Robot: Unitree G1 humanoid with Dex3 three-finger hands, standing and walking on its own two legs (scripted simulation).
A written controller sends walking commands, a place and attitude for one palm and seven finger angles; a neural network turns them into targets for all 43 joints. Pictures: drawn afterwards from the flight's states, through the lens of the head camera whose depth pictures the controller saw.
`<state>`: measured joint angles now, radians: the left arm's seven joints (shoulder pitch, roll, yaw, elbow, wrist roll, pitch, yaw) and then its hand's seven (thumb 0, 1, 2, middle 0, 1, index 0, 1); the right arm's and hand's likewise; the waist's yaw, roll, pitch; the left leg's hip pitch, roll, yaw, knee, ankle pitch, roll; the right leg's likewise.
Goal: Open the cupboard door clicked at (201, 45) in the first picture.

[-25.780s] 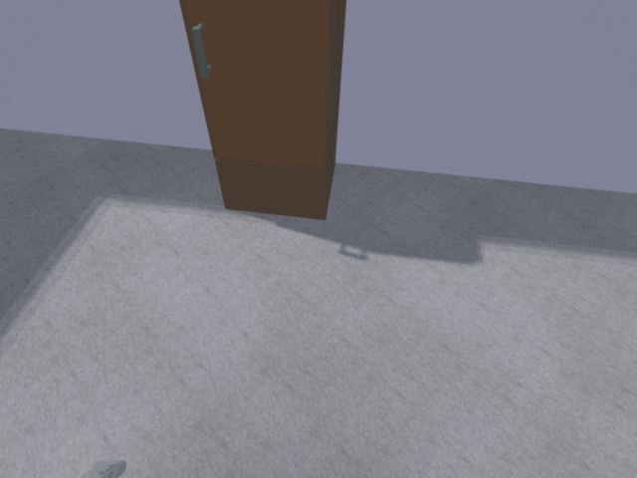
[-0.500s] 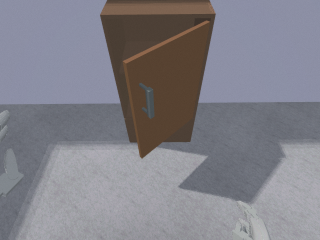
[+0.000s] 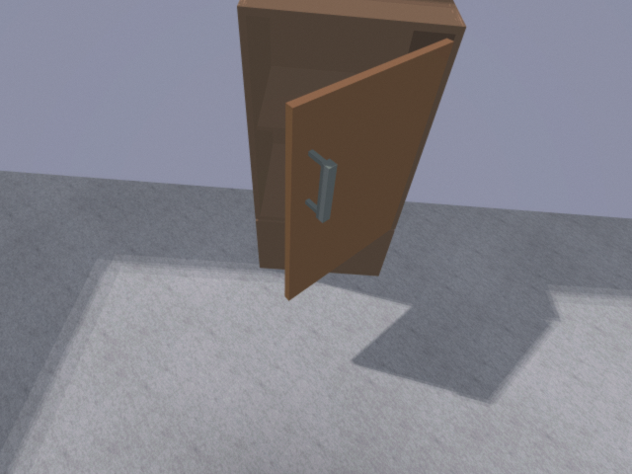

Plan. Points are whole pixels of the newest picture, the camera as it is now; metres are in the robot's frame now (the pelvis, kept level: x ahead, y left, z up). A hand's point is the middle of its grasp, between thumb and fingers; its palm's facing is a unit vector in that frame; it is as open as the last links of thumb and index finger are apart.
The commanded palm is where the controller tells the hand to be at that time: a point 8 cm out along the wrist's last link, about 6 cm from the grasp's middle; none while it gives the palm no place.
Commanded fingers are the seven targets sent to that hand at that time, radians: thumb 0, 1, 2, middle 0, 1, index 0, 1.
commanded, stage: let the arm hang, fingers relaxed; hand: left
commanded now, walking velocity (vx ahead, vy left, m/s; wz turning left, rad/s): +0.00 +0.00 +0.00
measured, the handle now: (318, 187) +0.60 +0.02 -0.03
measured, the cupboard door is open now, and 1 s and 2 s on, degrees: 43 43 43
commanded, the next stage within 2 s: look to check the result in 0.76 s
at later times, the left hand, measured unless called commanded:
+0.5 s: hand out of the picture -0.06 +0.17 -0.16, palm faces +0.02 -0.99 -0.16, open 7.3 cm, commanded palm none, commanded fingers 0.00 0.90 0.90 -0.20 -0.30 -0.20 -0.30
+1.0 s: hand out of the picture -0.05 +0.17 -0.16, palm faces +0.03 -0.98 -0.18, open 7.3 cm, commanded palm none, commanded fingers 0.00 0.90 0.90 -0.20 -0.30 -0.20 -0.30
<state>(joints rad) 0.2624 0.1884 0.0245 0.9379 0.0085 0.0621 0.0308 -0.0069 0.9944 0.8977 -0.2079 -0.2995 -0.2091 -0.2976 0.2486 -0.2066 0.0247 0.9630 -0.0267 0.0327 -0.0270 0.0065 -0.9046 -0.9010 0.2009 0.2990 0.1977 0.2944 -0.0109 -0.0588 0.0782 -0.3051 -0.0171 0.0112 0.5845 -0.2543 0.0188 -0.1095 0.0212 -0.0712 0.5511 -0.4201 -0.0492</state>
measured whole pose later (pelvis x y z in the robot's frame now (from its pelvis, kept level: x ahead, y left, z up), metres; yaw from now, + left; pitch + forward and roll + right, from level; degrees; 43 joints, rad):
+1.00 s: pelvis -0.02 +0.01 +0.01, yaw -1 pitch -2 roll +0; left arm 0.34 0.12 0.00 1.15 0.01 0.00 0.04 0.00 0.91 0.90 -0.20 -0.30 -0.20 -0.30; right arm 0.30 -0.11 0.01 1.15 -0.02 0.01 -0.04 0.00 -0.91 -0.90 0.20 0.30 0.20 0.29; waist -0.01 0.00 0.06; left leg -0.24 -0.03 0.03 0.42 -0.15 0.03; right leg -0.07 0.01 -0.06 0.42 -0.32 -0.03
